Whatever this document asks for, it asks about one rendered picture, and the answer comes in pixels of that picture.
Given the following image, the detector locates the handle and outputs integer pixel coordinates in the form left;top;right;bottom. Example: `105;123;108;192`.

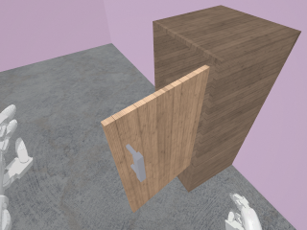
126;144;146;182

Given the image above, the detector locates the left robot hand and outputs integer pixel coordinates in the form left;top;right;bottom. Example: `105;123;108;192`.
0;104;34;195

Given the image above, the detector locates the cupboard door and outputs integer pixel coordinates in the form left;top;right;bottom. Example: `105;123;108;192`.
101;65;210;212

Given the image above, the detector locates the right robot hand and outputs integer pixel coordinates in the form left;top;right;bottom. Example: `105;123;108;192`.
224;192;262;230

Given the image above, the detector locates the left robot forearm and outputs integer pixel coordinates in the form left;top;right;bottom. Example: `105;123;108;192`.
0;195;12;230

